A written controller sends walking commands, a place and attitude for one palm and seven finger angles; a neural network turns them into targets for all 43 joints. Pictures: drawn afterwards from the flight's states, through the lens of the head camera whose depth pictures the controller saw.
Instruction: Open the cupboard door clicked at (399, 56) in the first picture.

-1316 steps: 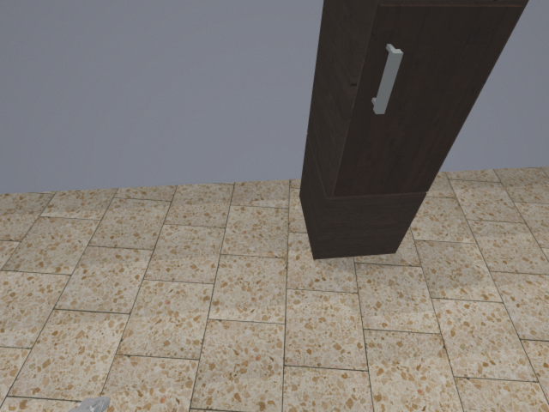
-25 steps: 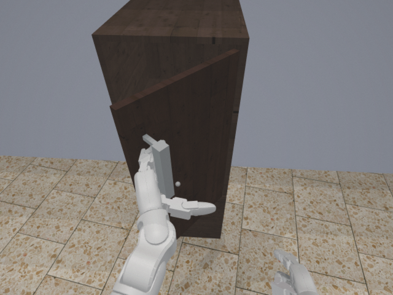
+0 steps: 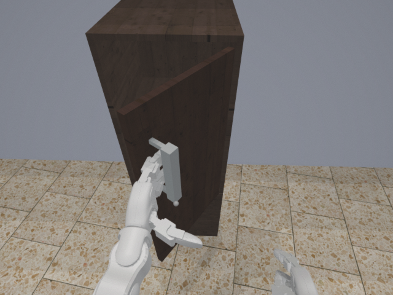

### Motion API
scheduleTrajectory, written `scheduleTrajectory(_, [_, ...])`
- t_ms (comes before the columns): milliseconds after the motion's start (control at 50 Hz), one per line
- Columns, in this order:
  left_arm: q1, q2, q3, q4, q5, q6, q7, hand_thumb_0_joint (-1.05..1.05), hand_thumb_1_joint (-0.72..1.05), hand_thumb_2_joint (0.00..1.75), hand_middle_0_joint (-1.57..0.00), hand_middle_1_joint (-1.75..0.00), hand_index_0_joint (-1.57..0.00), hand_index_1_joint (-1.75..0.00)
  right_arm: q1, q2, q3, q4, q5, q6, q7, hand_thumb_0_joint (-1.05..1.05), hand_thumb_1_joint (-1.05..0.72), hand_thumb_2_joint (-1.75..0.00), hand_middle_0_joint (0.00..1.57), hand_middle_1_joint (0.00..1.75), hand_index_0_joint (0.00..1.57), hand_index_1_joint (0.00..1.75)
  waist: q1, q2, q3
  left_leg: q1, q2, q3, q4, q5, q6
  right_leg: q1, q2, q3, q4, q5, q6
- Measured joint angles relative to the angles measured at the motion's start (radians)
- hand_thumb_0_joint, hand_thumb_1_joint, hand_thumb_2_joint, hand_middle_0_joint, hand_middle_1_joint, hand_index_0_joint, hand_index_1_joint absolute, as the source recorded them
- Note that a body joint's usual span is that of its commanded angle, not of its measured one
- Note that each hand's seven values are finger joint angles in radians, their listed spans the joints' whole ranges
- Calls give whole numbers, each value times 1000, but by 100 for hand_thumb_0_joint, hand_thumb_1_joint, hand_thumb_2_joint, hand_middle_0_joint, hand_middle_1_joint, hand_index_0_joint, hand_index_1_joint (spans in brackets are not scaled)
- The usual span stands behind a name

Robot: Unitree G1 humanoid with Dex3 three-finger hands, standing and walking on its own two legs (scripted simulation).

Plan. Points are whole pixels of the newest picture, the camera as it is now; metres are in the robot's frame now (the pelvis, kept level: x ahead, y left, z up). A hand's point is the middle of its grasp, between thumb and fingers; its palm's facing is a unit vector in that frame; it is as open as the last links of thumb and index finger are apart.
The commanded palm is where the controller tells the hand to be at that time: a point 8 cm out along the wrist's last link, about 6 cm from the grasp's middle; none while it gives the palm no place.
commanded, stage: slide the hand sideways off the handle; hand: left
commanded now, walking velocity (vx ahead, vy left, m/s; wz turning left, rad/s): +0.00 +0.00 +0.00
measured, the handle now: (164, 171) +0.33 +0.10 +0.10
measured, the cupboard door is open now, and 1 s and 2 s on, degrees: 54 54 54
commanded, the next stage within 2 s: draw the hand back to the body in 0.74 s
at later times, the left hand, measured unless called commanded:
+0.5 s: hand (152, 225) +0.21 +0.10 +0.10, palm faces +0.04 -1.00 -0.02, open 16.2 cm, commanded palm +0.17 +0.15 +0.10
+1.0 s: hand (130, 238) +0.19 +0.13 +0.11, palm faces +0.04 -1.00 -0.07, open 16.3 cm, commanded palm +0.15 +0.19 +0.12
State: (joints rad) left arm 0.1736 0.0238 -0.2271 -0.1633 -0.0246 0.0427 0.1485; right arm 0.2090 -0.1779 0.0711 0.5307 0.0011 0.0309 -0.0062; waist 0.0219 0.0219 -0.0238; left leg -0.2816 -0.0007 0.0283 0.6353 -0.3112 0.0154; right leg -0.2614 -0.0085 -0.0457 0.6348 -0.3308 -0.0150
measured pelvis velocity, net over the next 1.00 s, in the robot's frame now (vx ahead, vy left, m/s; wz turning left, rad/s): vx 0.02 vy -0.02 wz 0.03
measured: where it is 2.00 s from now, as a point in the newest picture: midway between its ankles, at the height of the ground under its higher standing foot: outside the picture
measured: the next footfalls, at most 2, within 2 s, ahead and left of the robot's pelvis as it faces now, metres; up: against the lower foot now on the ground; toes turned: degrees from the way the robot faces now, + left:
none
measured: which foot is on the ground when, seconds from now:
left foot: down 0.00-1.00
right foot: down 0.00-1.00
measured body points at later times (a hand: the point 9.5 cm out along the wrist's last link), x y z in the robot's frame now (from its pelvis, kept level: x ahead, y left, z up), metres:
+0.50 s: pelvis +0.02 -0.02 +0.00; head +0.01 -0.04 +0.45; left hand +0.21 +0.15 +0.11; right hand +0.22 -0.22 -0.07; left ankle +0.02 +0.11 -0.72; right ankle +0.01 -0.11 -0.72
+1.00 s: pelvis +0.02 -0.02 -0.02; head +0.01 -0.04 +0.43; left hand +0.18 +0.18 +0.11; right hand +0.21 -0.23 -0.08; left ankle +0.02 +0.11 -0.72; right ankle +0.01 -0.11 -0.72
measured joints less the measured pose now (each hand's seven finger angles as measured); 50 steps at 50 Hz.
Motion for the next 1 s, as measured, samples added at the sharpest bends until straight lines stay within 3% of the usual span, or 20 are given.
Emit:
scheduleTrajectory(120, [71, 44, 30, -64, -26, -5, -38, -2, -50, 30, -16, -31, -16, -30, -8, -9, 0, -9, 0, -7, -10, 1, -90, -90, 20, 30, 20, 30, 1, 10, 7, 9, 11, -4, -2, -6, -6, 15, 11, -4, -14, 1, -6])
scheduleTrajectory(320, [212, 68, 78, -165, -59, -33, -102, -2, -50, 30, -18, -32, -18, -31, -6, -25, -8, -30, -1, -49, -17, 1, -90, -90, 20, 30, 20, 30, 7, 18, -7, 1, 17, -14, 4, -22, -16, 8, 17, -13, -7, -19, -14])
scheduleTrajectory(680, [467, 118, 195, -308, -121, -128, -222, -2, -50, 30, -16, -31, -16, -30, 55, -44, -28, -54, 8, -135, -27, 1, -90, -90, 20, 30, 20, 30, 18, 25, -45, -81, 24, -40, 90, -73, -32, -65, 24, -37, 77, -79, -29])
scheduleTrajectory(880, [481, 125, 213, -314, -161, -181, -279, -2, -50, 30, -15, -30, -15, -30, 67, -57, -38, -46, 16, -202, -41, 1, -90, -90, 20, 30, 20, 30, 18, 39, -51, -144, 22, -57, 157, -93, -31, -114, 21, -54, 128, -96, -28])
scheduleTrajectory(1000, [430, 160, 245, -308, -159, -157, -273, -2, -50, 30, -15, -30, -15, -30, 65, -46, -32, -35, 21, -215, -50, 1, -90, -90, 20, 30, 20, 30, 19, 37, -51, -147, 22, -52, 164, -93, -26, -118, 21, -49, 132, -92, -24])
